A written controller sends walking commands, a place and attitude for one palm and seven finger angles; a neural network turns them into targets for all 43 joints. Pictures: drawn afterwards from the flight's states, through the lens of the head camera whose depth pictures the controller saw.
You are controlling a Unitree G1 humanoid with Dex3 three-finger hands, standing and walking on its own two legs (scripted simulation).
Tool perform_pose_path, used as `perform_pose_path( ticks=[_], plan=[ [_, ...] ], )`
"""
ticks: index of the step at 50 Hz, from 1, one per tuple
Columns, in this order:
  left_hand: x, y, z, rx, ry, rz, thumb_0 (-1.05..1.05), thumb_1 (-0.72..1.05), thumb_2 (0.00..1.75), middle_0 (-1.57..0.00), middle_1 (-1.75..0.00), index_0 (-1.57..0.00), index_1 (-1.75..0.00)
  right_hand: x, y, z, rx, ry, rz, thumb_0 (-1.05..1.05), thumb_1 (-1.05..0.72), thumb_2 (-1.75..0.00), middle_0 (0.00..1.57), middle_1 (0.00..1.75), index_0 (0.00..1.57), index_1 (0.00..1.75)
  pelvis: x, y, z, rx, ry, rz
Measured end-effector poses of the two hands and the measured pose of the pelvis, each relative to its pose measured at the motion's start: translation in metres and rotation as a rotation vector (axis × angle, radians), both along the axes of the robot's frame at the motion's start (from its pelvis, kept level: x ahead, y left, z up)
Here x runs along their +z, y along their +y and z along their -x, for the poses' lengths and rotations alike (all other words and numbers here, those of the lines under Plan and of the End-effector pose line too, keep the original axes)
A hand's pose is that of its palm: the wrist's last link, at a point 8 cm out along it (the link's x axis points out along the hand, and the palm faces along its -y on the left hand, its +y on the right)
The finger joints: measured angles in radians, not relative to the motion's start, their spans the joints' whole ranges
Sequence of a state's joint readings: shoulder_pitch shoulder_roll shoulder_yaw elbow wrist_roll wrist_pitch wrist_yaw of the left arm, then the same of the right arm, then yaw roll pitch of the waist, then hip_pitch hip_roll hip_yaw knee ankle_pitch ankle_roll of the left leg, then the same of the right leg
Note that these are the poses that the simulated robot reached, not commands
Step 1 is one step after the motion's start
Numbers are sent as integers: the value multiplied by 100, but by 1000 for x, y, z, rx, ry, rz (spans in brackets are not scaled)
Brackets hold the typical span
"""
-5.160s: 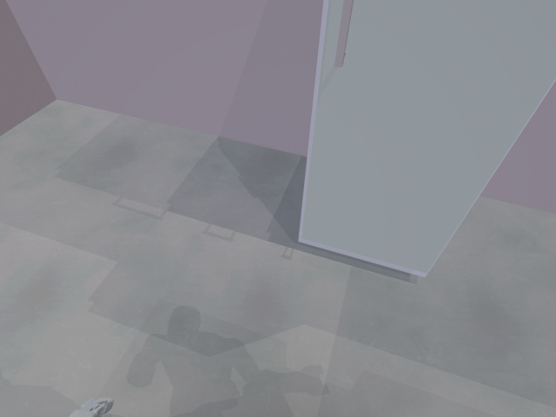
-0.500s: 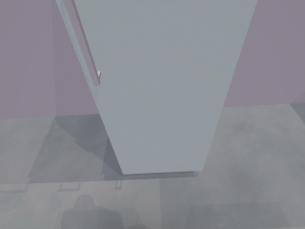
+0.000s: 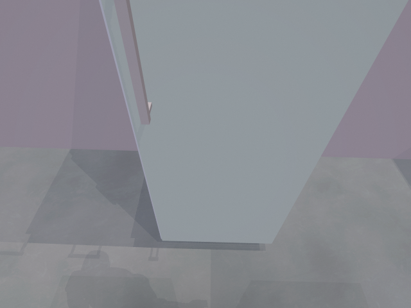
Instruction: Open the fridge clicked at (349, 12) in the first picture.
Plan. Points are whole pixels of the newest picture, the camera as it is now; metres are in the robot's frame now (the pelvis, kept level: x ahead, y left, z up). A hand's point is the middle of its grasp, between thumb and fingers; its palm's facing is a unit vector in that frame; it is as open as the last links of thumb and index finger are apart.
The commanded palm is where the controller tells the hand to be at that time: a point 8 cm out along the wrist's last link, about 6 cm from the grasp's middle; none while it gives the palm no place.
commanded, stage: come to a stop and stand still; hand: left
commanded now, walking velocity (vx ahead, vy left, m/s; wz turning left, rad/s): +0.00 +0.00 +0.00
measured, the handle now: (134, 45) +0.48 +0.18 +0.27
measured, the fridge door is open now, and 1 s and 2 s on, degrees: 0 0 0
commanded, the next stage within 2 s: look again from close up in 0.42 s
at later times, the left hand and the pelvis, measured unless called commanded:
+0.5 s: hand out of the picture +0.02 +0.20 -0.17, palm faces +0.02 -0.98 -0.22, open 7.4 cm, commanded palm none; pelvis +0.00 +0.02 +0.00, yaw +0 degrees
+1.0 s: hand out of the picture -0.02 +0.17 -0.17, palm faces +0.05 -0.98 -0.17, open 7.4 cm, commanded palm none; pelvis +0.00 +0.01 +0.00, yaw +1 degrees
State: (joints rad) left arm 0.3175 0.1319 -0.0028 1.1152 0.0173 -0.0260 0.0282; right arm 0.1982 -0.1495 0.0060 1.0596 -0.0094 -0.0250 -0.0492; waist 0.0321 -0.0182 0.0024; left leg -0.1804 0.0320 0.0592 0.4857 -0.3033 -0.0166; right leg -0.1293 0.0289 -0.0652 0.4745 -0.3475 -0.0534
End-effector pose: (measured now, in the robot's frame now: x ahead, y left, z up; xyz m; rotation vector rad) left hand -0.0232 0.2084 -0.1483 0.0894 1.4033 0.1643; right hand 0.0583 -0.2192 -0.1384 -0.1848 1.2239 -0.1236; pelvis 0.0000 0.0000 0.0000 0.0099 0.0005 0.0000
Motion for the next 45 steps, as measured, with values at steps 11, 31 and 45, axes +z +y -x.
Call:
perform_pose_path(
  ticks=[11, 31, 45],
  plan=[
    [9, 38, -40, -41, -60, -72, 1, 91, 90, -20, -30, -20, -30, -6, 8, 33, -30, 106, 0, 0, -93, -90, 20, 30, 20, 29, 1, 13, -6, -1, -3, -4],
    [7, 31, -23, -34, -3, -45, 1, 91, 90, -20, -30, -20, -30, -9, 32, 80, -57, 230, -50, 1, -90, -90, 20, 30, 20, 29, 3, 18, -4, 4, -9, -6],
    [5, 14, 0, -3, 39, -13, 0, 91, 90, -20, -30, -20, -30, -6, 22, 67, -39, 208, -28, 1, -91, -90, 20, 30, 20, 29, 4, 14, -3, 13, -8, -4]
  ],
)
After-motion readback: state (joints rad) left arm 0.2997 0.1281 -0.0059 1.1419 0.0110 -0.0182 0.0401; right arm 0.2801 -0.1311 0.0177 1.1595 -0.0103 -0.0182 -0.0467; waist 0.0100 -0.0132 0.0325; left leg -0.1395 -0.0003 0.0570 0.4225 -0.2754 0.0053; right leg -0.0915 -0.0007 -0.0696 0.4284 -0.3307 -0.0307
